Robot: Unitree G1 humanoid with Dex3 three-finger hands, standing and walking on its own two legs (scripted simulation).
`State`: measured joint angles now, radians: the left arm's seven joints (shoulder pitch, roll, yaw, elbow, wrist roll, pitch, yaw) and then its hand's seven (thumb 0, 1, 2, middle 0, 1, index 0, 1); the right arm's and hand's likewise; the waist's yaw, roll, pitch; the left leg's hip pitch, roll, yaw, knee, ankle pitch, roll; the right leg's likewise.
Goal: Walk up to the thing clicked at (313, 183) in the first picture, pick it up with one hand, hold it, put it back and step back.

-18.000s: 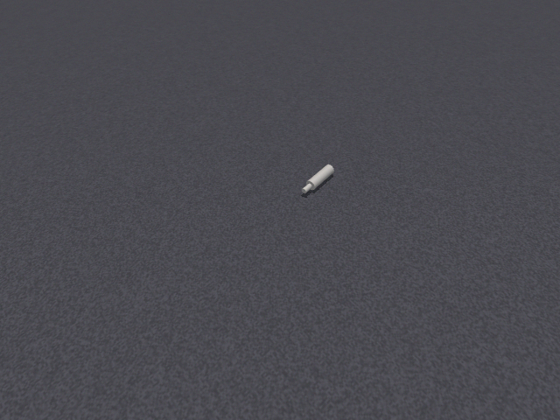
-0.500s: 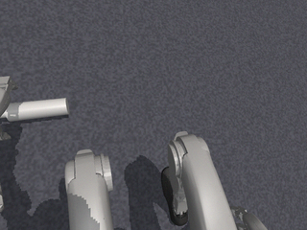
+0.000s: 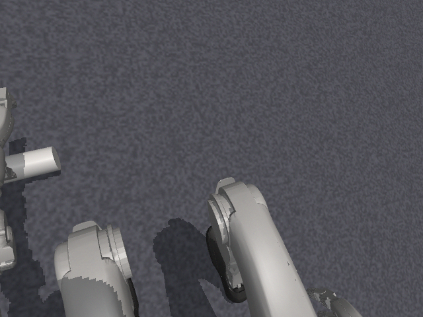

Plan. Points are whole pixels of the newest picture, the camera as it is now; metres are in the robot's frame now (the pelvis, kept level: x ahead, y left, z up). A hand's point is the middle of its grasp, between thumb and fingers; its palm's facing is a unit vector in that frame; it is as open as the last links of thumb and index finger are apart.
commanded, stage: approach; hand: left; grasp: from above
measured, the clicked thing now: out of the picture +0.47 +0.34 -0.30
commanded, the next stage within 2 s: rest palm in 0.90 s
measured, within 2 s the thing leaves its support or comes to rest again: neither
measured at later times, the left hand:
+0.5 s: hand out of the picture +0.47 +0.32 -0.18, palm faces -0.35 -0.06 -0.93, open 13.8 cm
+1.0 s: hand out of the picture +0.44 +0.31 -0.20, palm faces -0.38 -0.08 -0.92, open 13.6 cm
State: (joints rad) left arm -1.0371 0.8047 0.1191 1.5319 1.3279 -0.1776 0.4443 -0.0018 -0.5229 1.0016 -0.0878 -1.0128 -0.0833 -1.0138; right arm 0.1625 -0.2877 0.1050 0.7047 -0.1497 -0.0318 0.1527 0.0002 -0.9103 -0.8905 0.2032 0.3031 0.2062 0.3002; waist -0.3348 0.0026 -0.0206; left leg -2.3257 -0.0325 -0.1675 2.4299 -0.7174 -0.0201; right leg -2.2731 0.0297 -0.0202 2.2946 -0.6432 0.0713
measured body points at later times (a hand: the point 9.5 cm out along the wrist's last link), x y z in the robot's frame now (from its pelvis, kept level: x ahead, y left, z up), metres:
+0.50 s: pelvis +0.00 +0.01 -0.01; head +0.24 +0.11 +0.36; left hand +0.48 +0.33 -0.13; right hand +0.08 -0.28 -0.08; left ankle +0.06 +0.13 -0.30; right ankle +0.11 -0.14 -0.29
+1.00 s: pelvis +0.00 +0.00 -0.01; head +0.24 +0.11 +0.35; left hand +0.46 +0.31 -0.15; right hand +0.04 -0.27 -0.09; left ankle +0.06 +0.13 -0.30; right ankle +0.11 -0.14 -0.29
